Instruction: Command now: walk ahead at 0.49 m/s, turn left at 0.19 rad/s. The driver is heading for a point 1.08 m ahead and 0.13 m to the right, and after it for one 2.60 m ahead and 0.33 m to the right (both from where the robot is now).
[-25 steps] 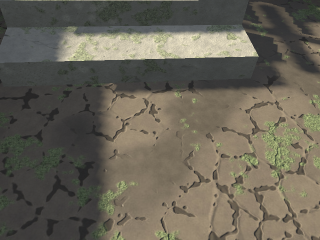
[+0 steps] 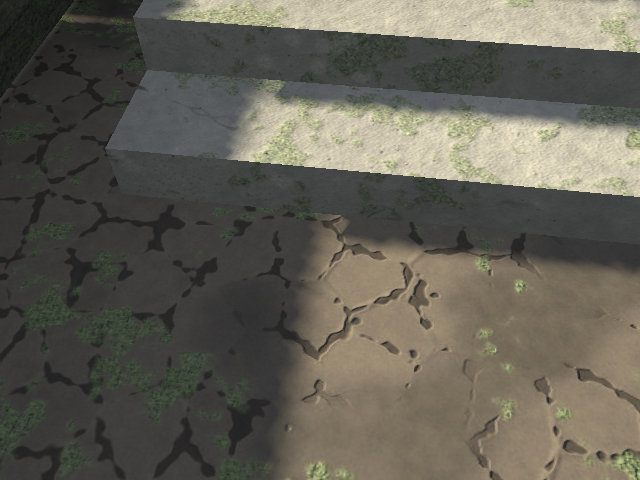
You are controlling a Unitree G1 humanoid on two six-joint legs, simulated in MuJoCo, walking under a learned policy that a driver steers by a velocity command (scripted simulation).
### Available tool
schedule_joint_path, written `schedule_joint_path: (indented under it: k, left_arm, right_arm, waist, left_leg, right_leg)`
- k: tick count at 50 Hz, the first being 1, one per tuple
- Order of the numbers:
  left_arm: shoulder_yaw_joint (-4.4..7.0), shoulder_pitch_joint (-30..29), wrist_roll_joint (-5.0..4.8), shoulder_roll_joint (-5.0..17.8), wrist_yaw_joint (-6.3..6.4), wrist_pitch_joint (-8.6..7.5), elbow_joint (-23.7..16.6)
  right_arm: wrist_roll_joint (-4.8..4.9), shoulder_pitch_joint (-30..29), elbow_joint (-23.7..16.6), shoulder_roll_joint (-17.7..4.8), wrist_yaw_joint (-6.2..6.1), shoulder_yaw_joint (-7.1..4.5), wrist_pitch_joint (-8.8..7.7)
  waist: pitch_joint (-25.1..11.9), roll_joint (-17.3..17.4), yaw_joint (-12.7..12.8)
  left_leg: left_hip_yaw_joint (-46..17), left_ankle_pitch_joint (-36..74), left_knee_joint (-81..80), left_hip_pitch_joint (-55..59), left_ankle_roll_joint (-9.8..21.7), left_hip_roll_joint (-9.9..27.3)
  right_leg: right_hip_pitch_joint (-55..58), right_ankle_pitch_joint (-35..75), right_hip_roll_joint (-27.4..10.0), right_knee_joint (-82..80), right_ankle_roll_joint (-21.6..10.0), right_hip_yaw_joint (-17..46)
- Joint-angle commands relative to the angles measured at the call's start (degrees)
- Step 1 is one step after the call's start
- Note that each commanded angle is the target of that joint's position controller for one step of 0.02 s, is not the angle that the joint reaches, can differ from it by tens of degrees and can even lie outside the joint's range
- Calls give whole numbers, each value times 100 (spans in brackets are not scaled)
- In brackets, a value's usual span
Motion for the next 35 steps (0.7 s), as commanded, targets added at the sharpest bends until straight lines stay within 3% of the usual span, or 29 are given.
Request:
schedule_joint_path:
  k: [1, 4, 6, 9, 13, 15, 16, 17, 18, 19, 20, 21, 22, 23, 24, 25, 27, 31, 35]
  left_arm:
    - [45, 84, 25, 394, -32, -59, -170]
    - [109, 377, -20, 691, 4, -64, -9]
    - [126, 537, -54, 785, 44, -16, 46]
    - [117, 821, -121, 874, 73, 54, 147]
    - [109, 1226, -167, 938, 74, 155, 333]
    - [129, 1221, -165, 1007, 89, 226, 366]
    - [140, 1144, -161, 1058, 98, 265, 360]
    - [123, 1046, -148, 1047, 106, 297, 336]
    - [55, 1018, -85, 876, 114, 308, 279]
    - [-101, 1293, 13, 434, 111, 235, 89]
    - [-219, 1695, -53, 59, 83, 102, 137]
    - [-41, 1270, -211, 756, 57, 22, 98]
    - [6, 801, -252, 899, 54, -8, -51]
    - [10, 573, -168, 825, 82, 9, -74]
    - [33, 552, -96, 733, 94, 65, -84]
    - [29, 656, -87, 615, 92, 140, -62]
    - [18, 734, -79, 446, 107, 261, -39]
    - [31, -7, -10, 396, 123, 290, -311]
    - [-26, -826, -44, 277, 44, 227, -543]
  right_arm:
    - [-40, 168, -384, -295, -9, -89, -51]
    - [-110, -295, -609, -225, -33, -32, -37]
    - [-131, -748, -756, -207, -17, 2, -66]
    - [-84, -1373, -909, -164, 42, 44, -108]
    - [-1, -1979, -1174, -283, 150, 36, -135]
    - [-1, -2002, -1257, -407, 204, -2, -170]
    - [-9, -1794, -1226, -495, 216, -45, -188]
    - [-32, -1264, -1079, -656, 205, -141, -197]
    - [-46, -273, -803, -979, 160, -295, -201]
    - [-162, 683, -666, -1566, 116, -440, -170]
    - [-122, 949, -567, -1595, 163, -433, -127]
    - [-79, 730, -594, -1079, 171, -292, -137]
    - [-51, 213, -692, -904, 170, -222, -140]
    - [-87, -210, -766, -766, 191, -174, -137]
    - [-125, -454, -797, -634, 216, -141, -149]
    - [-152, -552, -773, -563, 233, -127, -172]
    - [-132, -499, -660, -600, 241, -146, -238]
    - [-118, -87, -383, -755, 128, -191, -207]
    - [-86, 207, -196, -872, 44, -192, -151]
  waist:
    - [-225, -517, -122]
    - [-23, -466, -57]
    - [9, -426, 69]
    - [76, -485, 285]
    - [200, -565, 456]
    - [180, -610, 348]
    - [69, -647, 176]
    - [-236, -620, -143]
    - [-866, -469, -556]
    - [-1802, 539, -703]
    - [-2313, 1607, -565]
    - [-1702, 985, -609]
    - [-1019, 667, -471]
    - [-701, 232, -306]
    - [-477, 197, -123]
    - [-436, 293, 24]
    - [-352, 274, 146]
    - [-70, 94, 19]
    - [120, 123, -250]
  left_leg:
    - [-70, 382, -200, -999, -13, 704]
    - [108, 880, -1069, -1335, -171, 844]
    - [198, 1530, -1879, -1394, -221, 836]
    - [434, 2274, -2991, -1016, -267, 610]
    - [461, 2133, -3644, -962, -187, 471]
    - [488, 1712, -3892, -813, -34, 395]
    - [570, 1563, -4028, -445, 49, 299]
    - [714, 1497, -4184, 319, 168, 129]
    - [552, 1584, -4131, 1704, 380, 270]
    - [-1344, 1462, -4093, 3846, 1018, 1692]
    - [-3477, 530, -4971, 4715, 1536, 2393]
    - [-3225, 144, -5158, 4252, 1293, 2208]
    - [-2376, 588, -5250, 3432, 1094, 2025]
    - [-1792, 1132, -5412, 2689, 1009, 1771]
    - [-1359, 1500, -5620, 2150, 955, 1554]
    - [-1088, 1674, -5807, 1811, 935, 1408]
    - [-672, 2180, -6015, 1529, 1012, 1280]
    - [-235, 2720, -6176, 1689, 1001, 1226]
    - [121, 2365, -6290, 1775, 813, 1078]
  right_leg:
    - [754, -9, -1572, -1559, -1079, 1829]
    - [639, 538, -1585, -1789, -1199, 1379]
    - [740, 724, -1497, -1807, -1106, 1102]
    - [767, 810, -1314, -1702, -890, 702]
    - [1365, 584, -1621, -1430, -796, 837]
    - [1706, 775, -1797, -1164, -704, 924]
    - [1775, 1217, -1803, -887, -634, 894]
    - [1736, 2084, -1613, -227, -511, 702]
    - [1250, 2348, -1295, 990, -329, 422]
    - [-585, 722, -675, 3202, 16, -9]
    - [-2082, -2540, -64, 4494, 136, 451]
    - [-2665, -2389, -434, 5057, 35, 833]
    - [-2782, -1783, -723, 4979, -33, 663]
    - [-2525, -1292, -943, 4714, -2, 578]
    - [-2248, -973, -1105, 4402, 34, 585]
    - [-1926, -779, -1196, 4237, 68, 598]
    - [-1792, -525, -1194, 4023, 156, 527]
    - [-2355, 455, -1195, 2917, 309, 497]
    - [-2081, 1391, -995, 1542, 276, 290]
